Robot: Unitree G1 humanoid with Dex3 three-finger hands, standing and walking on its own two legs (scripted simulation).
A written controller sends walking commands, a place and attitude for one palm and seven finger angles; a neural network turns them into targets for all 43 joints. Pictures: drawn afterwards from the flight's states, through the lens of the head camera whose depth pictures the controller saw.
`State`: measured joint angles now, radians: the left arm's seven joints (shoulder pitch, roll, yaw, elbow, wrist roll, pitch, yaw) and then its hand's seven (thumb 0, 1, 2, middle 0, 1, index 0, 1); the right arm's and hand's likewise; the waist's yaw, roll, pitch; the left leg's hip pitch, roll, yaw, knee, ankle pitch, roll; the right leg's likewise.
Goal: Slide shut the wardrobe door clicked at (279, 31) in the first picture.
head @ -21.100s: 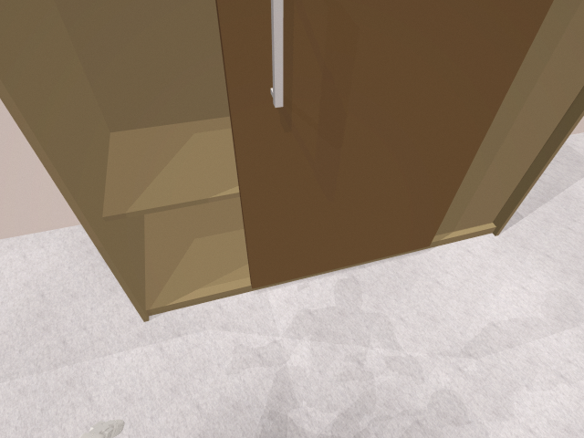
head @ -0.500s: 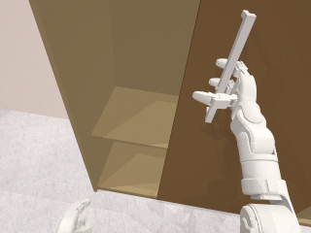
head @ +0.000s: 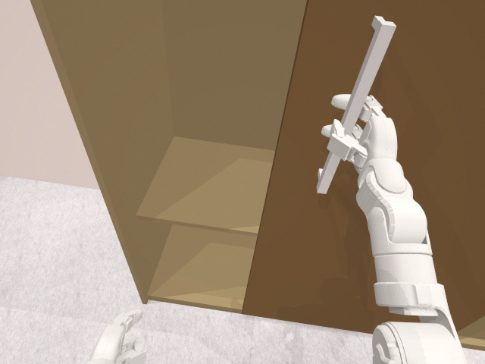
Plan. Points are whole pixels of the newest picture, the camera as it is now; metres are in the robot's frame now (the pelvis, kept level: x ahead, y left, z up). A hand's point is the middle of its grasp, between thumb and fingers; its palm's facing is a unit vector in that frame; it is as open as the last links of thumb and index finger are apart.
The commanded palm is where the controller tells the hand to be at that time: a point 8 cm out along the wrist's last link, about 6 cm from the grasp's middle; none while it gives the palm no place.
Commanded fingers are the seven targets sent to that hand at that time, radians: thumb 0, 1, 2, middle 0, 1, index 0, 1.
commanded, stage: grip the handle and tug to test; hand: right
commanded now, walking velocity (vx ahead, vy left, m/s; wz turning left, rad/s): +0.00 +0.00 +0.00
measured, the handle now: (345, 119) +0.46 -0.11 +0.22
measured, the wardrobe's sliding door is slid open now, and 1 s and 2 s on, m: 0.39 0.39 0.39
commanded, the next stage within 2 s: tug the door sideways, standing still in 0.62 s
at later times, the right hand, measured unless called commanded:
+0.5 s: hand (334, 140) +0.40 -0.09 +0.22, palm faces +0.03 +1.00 -0.01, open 5.9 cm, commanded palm +0.35 -0.14 +0.22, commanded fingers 0.00 -0.90 -0.90 0.45 1.40 0.45 1.40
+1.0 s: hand (333, 138) +0.41 -0.09 +0.22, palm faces +0.07 +1.00 -0.03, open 5.6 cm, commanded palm +0.38 -0.12 +0.22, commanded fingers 0.00 -0.90 -0.90 0.45 1.40 0.45 1.40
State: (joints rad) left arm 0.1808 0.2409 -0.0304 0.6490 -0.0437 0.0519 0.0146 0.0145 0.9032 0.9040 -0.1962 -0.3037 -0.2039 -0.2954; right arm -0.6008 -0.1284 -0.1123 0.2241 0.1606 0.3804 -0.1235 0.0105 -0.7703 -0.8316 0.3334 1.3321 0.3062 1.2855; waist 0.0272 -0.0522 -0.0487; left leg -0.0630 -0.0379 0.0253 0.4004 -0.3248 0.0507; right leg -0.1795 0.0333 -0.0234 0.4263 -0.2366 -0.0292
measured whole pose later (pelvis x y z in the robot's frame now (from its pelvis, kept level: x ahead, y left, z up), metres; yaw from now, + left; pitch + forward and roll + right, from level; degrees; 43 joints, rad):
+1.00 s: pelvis +0.02 -0.01 +0.00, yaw -3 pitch +1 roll +0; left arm 0.12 0.24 -0.02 0.65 -0.04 0.07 0.01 0.01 0.90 0.90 -0.19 -0.30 -0.20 -0.30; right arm -0.61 -0.07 -0.01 0.12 0.14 0.46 -0.17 0.00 -0.75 -0.84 0.40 1.38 0.36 1.37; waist -0.02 -0.06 -0.04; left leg -0.08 -0.03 0.07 0.45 -0.33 0.04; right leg -0.20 0.05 0.03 0.46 -0.27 -0.03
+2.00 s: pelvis -0.02 +0.07 -0.01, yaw -6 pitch -2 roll -2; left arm 0.22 0.22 0.01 0.74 -0.05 -0.03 0.04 0.02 0.90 0.90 -0.20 -0.30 -0.20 -0.30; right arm -0.87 -0.18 0.00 0.55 0.10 -0.08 -0.13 0.00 -0.79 -0.87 0.45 1.40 0.20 1.40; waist -0.07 0.02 0.15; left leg -0.18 -0.06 0.12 0.57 -0.33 0.13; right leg -0.28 0.01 -0.02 0.65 -0.22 -0.05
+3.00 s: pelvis +0.13 +0.18 -0.01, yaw -11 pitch -1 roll +1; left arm 0.07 0.20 0.05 0.57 -0.04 -0.09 -0.08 0.02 0.91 0.90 -0.19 -0.30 -0.20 -0.29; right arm -0.25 -0.02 0.14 -0.38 -0.01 -0.02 -0.14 0.01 -0.79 -0.82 0.46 1.41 0.15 1.21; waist -0.13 -0.04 0.20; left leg -0.39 0.02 0.00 0.89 -0.39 0.00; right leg -0.19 -0.07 -0.07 0.55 -0.34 0.02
